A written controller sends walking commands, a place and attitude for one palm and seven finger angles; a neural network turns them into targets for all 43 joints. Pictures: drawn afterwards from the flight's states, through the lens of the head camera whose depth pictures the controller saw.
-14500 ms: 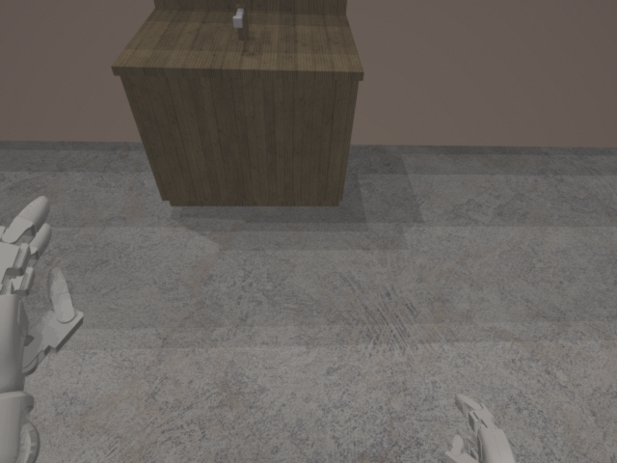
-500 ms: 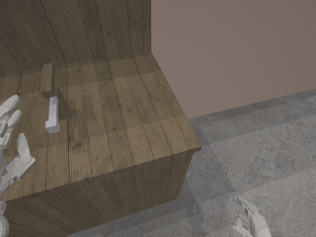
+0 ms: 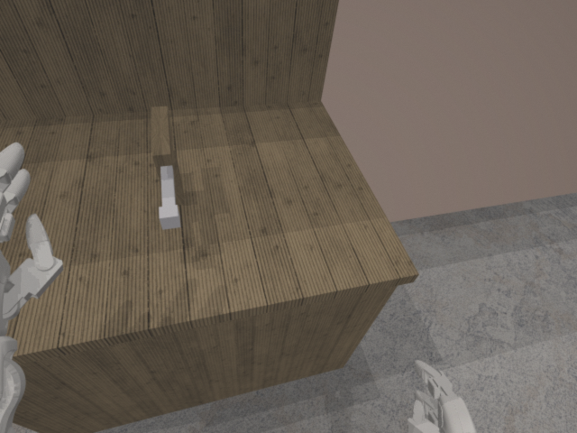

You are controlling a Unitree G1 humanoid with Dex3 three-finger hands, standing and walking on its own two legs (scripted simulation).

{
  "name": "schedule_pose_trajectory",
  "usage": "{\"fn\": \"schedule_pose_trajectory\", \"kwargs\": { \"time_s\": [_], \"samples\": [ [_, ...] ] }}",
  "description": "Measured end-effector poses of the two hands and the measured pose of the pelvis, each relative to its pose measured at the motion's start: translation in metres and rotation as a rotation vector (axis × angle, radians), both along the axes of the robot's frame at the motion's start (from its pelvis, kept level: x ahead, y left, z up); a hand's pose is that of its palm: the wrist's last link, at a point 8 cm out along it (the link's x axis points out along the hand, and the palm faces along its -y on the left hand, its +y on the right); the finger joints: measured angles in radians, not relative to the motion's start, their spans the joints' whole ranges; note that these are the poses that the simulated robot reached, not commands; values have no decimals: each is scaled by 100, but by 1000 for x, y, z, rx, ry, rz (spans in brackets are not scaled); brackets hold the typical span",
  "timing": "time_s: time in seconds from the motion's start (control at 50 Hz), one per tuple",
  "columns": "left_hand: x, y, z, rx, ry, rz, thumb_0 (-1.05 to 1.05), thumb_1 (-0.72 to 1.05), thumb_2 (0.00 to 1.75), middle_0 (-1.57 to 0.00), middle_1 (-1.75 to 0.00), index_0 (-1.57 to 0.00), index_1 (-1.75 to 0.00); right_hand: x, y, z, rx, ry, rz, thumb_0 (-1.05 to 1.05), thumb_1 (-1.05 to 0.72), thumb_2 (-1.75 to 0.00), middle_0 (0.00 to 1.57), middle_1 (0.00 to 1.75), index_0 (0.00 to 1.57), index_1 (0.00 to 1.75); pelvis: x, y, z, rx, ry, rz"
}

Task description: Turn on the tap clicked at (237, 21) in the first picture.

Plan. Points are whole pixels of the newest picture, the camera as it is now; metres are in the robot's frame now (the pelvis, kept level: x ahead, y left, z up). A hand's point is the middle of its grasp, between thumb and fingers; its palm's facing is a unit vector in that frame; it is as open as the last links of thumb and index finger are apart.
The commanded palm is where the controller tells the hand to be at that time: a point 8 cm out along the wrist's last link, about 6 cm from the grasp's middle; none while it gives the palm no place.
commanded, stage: come to a stop and stand still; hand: left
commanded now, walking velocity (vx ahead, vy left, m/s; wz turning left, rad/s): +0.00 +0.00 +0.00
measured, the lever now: (169, 217) +0.40 +0.24 +0.03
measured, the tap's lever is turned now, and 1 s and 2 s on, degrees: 0 0 0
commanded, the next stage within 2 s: look again from close up in 0.38 s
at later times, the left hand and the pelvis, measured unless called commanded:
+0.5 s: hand (63, 253) +0.23 +0.26 +0.17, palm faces +0.40 -0.85 -0.36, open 7.4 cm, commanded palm +0.17 +0.30 +0.18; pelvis +0.01 +0.02 +0.00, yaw +0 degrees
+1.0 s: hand (93, 268) +0.22 +0.24 +0.16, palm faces +0.40 -0.85 -0.35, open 7.4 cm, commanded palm +0.17 +0.27 +0.18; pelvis +0.01 -0.01 +0.01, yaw +0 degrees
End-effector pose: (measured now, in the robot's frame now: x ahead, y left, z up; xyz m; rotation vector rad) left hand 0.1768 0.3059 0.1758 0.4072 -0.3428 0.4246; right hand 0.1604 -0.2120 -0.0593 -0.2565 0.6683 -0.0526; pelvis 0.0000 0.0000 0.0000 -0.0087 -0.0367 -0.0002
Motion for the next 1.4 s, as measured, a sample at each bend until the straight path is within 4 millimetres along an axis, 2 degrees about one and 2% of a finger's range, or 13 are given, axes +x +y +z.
{"fn": "schedule_pose_trajectory", "kwargs": {
  "time_s": [0.08,0.16,0.24,0.3,0.46,0.68,0.86,1.08,1.24,1.4],
  "samples": [
    [5,1,7,-15,-60,-33,1,89,90,-20,-30,-21,-30,10,18,4,19,-35,23,1,-91,-90,20,30,20,30,1,12,0,-5,-5,-4],
    [10,1,1,-9,-24,-80,1,89,90,-20,-30,-21,-30,16,29,8,36,-56,18,1,-91,-90,20,30,20,30,2,20,0,-9,-3,-10],
    [13,7,-9,1,39,-83,1,89,90,-21,-30,-21,-30,16,33,8,37,-46,9,1,-91,-90,21,30,20,30,3,24,0,-10,-1,-13],
    [12,11,-8,12,48,-73,1,89,90,-21,-30,-21,-30,13,32,5,26,-20,9,1,-91,-90,21,30,20,30,3,24,0,-11,1,-11],
    [11,1,9,51,3,-72,1,89,90,-21,-30,-21,-30,10,19,-4,15,36,-3,1,-91,-90,20,30,20,30,7,20,1,-14,2,-3],
    [12,-16,-5,18,90,-56,1,89,90,-21,-30,-21,-30,14,-8,-1,5,23,-40,1,-91,-90,20,30,20,30,9,2,3,-14,11,2],
    [6,-28,1,21,72,-50,1,89,90,-21,-30,-22,-30,20,-25,4,-13,-3,-42,1,-91,-90,20,30,20,30,9,-9,4,-12,12,1],
    [11,-34,-6,-17,102,-38,1,89,90,-21,-30,-21,-30,15,-29,2,5,15,-49,1,-91,-90,20,30,20,30,6,-18,5,-4,15,-7],
    [18,-51,2,15,76,-80,1,89,90,-21,-30,-21,-30,12,-35,-2,31,29,-53,1,-91,-90,20,30,20,30,6,-31,3,1,20,-12],
    [20,-71,3,49,109,-98,1,89,90,-21,-30,-21,-30,12,-58,-9,34,40,-67,1,-91,-90,20,30,20,30,9,-49,0,-2,32,-11]
  ]
}}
